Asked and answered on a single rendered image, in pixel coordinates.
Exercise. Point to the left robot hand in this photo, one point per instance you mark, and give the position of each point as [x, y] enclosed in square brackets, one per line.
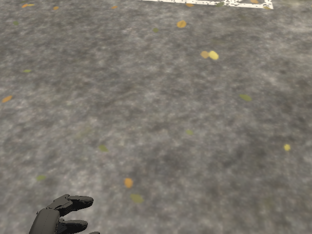
[47, 220]

